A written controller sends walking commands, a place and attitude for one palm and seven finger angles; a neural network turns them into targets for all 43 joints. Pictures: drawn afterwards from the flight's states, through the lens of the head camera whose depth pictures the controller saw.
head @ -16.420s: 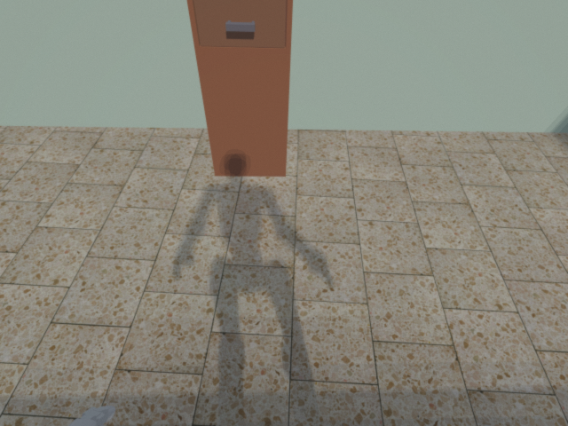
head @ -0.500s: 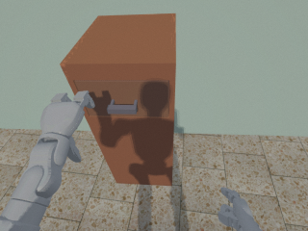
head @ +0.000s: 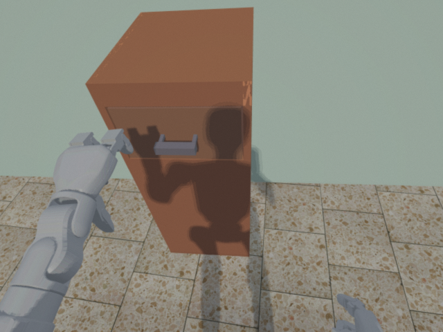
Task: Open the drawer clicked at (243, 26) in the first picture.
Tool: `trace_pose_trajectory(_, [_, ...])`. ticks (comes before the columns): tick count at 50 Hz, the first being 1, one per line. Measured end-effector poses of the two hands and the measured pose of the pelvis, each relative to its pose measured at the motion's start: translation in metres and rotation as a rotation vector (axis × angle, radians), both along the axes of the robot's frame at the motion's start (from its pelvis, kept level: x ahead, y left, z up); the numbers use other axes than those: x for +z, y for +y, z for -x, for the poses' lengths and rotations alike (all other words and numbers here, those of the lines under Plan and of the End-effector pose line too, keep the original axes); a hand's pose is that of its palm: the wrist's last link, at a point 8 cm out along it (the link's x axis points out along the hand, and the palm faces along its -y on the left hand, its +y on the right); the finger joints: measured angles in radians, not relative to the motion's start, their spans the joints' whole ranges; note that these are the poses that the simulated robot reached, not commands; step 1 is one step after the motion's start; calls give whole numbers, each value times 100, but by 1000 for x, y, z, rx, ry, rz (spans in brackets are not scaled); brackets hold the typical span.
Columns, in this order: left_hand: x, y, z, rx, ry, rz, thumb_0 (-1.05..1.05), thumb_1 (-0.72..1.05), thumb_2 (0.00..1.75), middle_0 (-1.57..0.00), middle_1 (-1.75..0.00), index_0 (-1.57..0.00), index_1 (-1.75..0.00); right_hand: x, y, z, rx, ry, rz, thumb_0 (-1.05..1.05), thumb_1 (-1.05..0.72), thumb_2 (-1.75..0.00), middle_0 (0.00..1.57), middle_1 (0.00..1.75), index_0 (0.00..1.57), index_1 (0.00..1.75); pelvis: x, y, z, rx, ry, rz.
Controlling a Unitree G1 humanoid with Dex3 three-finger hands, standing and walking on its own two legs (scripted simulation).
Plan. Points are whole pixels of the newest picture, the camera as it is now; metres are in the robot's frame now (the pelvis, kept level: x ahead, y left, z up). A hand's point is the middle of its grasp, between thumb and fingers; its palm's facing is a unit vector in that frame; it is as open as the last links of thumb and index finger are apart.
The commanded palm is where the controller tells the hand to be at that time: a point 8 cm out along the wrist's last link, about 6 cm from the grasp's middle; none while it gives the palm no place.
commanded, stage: move the hooked fingers above the handle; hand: left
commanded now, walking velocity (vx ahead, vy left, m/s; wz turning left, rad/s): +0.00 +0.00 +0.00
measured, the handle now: (177, 143) +0.54 +0.20 +0.00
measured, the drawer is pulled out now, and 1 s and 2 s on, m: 0.00 0.00 0.00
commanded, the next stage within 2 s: none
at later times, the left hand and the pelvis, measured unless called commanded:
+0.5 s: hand (129, 174) +0.36 +0.24 +0.09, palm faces -0.01 -0.06 -1.00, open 13.8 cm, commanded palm +0.34 +0.23 +0.15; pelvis +0.01 -0.02 +0.00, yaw +0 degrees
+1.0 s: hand (152, 162) +0.41 +0.21 +0.07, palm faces -0.02 -0.05 -1.00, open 13.8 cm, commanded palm +0.40 +0.22 +0.13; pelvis +0.02 +0.00 -0.01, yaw +0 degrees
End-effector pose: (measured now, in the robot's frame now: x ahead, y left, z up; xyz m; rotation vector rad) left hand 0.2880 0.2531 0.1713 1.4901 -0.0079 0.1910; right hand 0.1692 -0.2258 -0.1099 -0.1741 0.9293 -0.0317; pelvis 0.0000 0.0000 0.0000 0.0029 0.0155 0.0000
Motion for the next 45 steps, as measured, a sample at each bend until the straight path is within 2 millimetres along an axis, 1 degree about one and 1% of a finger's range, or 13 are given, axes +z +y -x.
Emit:
trace_pose_trajectory(3, [-7, -7, -1, 8, 57, 11, 0, -49, 30, -32, -121, -32, -120, 3, -1, -7, -3, -28, -10, 1, -90, -90, 20, 30, 20, 30, 0, -3, 0, -1, -2, -2])
trace_pose_trajectory(8, [-23, -24, -7, -57, 139, 3, 0, -49, 30, -32, -121, -32, -120, 9, -4, -17, 0, -72, 6, 1, -90, -90, 20, 30, 20, 30, 0, -9, -2, 1, -6, -5])
trace_pose_trajectory(12, [-23, -25, -16, -92, 122, -5, 0, -49, 30, -32, -121, -32, -120, 12, -11, -19, -9, -81, 29, 1, -90, -90, 20, 30, 20, 30, -1, -15, -3, 1, -1, -4])
trace_pose_trajectory(17, [-16, -12, -30, -47, 73, -11, 0, -49, 30, -32, -121, -32, -120, 8, -22, -15, -26, -52, 48, 1, -90, -90, 20, 30, 20, 30, -2, -19, -6, 6, 20, -2])
trace_pose_trajectory(20, [-17, -8, -39, -15, 84, -19, 0, -49, 30, -32, -121, -32, -120, 3, -28, -10, -37, -22, 56, 1, -90, -90, 20, 30, 20, 30, -3, -19, -9, 8, 35, -2])
trace_pose_trajectory(23, [-24, -11, -48, -16, 121, -16, 0, -49, 30, -32, -121, -32, -120, -1, -33, -5, -53, 6, 62, 1, -90, -90, 20, 30, 20, 30, -3, -17, -12, 6, 48, -2])
trace_pose_trajectory(27, [-33, -23, -58, -76, 150, -6, 0, -49, 30, -32, -120, -32, -120, -5, -36, 2, -78, 33, 70, 1, -90, -90, 20, 30, 20, 30, -5, -15, -17, 0, 61, -3])
trace_pose_trajectory(30, [-34, -32, -64, -128, 127, -1, 0, -49, 30, -32, -120, -32, -120, -7, -36, 6, -97, 47, 70, 1, -90, -90, 20, 30, 20, 30, -5, -12, -21, -7, 70, -3])
trace_pose_trajectory(32, [-31, -34, -68, -142, 95, -1, 0, -49, 30, -32, -120, -32, -120, -9, -35, 7, -107, 54, 64, 1, -90, -90, 20, 30, 20, 30, -6, -11, -23, -11, 75, -3])
trace_pose_trajectory(34, [-28, -33, -71, -135, 62, -2, 0, -49, 30, -32, -120, -32, -120, -10, -33, 8, -113, 61, 55, 1, -90, -90, 20, 30, 20, 30, -7, -10, -25, -14, 81, -3])
trace_pose_trajectory(37, [-26, -27, -76, -90, 32, -6, 0, -49, 30, -32, -120, -32, -120, -13, -28, 9, -114, 71, 38, 1, -90, -90, 20, 30, 20, 30, -7, -8, -26, -16, 88, -3])
trace_pose_trajectory(41, [-32, -18, -83, -19, 66, -19, 0, -49, 30, -32, -120, -32, -120, -15, -23, 9, -108, 82, 25, 1, -90, -90, 20, 30, 20, 30, -8, -5, -26, -12, 94, -2])
trace_pose_trajectory(45, [-41, -22, -89, -22, 126, -23, 0, -49, 30, -32, -120, -32, -120, -14, -19, 7, -104, 80, 30, 1, -90, -90, 20, 30, 20, 30, -8, -4, -26, -4, 95, 0])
